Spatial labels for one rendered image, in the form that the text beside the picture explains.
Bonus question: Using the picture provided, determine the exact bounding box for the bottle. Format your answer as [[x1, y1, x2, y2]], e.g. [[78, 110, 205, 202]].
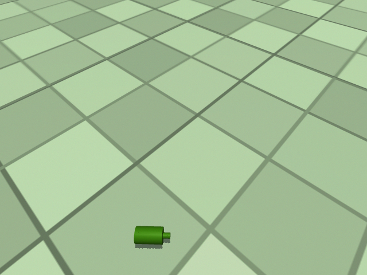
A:
[[134, 226, 170, 245]]

